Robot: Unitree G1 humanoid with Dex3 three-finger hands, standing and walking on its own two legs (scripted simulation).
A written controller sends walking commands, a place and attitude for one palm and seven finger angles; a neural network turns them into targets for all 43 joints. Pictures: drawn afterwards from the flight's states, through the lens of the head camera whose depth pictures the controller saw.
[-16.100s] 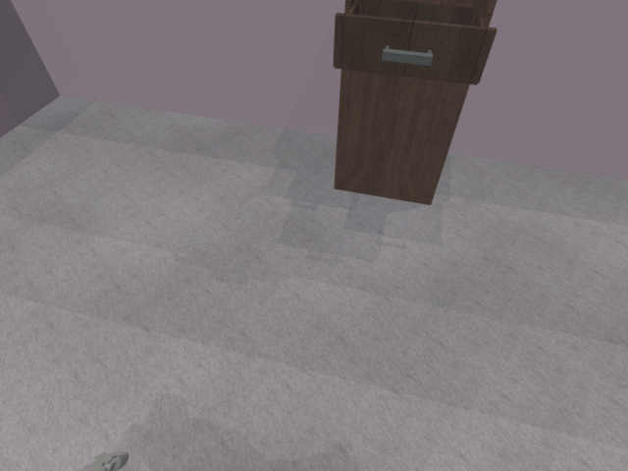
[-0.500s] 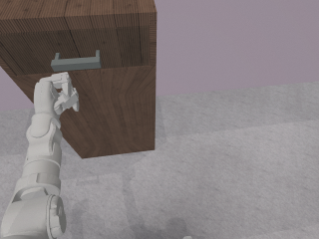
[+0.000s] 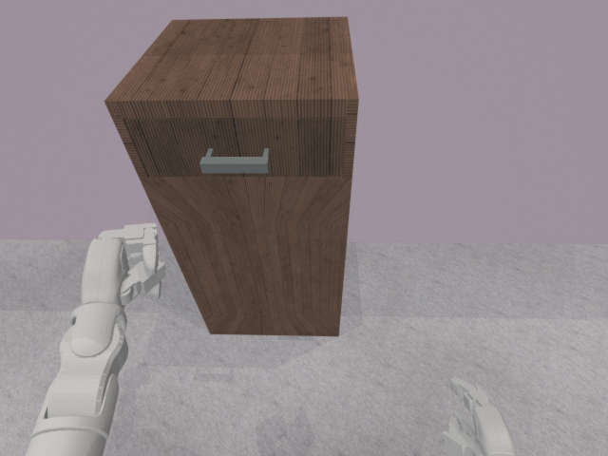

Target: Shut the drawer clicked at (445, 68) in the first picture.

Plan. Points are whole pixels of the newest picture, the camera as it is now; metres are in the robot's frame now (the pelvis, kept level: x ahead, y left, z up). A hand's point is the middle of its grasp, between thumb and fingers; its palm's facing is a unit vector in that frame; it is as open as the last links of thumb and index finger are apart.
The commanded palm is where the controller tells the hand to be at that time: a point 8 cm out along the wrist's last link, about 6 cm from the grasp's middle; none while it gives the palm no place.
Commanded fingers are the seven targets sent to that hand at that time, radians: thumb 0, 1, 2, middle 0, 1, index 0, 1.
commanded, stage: draw the hand back to the body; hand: left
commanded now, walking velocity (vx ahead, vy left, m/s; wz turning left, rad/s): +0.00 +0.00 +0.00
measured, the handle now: (236, 158) +0.64 +0.20 +0.04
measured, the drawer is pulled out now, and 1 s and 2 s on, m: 0.00 0.00 0.00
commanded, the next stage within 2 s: step back with the hand held close in 0.64 s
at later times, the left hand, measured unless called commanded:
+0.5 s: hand (65, 353) +0.17 +0.23 +0.16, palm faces +0.40 -0.82 -0.40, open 3.3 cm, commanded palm +0.12 +0.27 +0.18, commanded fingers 0.00 0.90 0.90 -1.40 -1.60 -1.40 -1.60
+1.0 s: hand (67, 349) +0.18 +0.24 +0.16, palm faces +0.33 -0.82 -0.47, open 3.3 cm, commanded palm +0.12 +0.28 +0.18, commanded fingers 0.00 0.90 0.90 -1.40 -1.60 -1.40 -1.60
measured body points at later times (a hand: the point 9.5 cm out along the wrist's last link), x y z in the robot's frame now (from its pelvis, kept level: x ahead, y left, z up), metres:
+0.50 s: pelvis +0.00 -0.01 +0.01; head -0.03 -0.04 +0.46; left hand +0.14 +0.28 +0.19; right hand +0.18 -0.23 -0.08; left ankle -0.01 +0.10 -0.74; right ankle -0.01 -0.12 -0.74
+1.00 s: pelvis -0.01 +0.00 +0.01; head +0.00 -0.02 +0.46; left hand +0.15 +0.28 +0.18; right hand +0.17 -0.23 -0.08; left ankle -0.01 +0.10 -0.74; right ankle -0.01 -0.12 -0.74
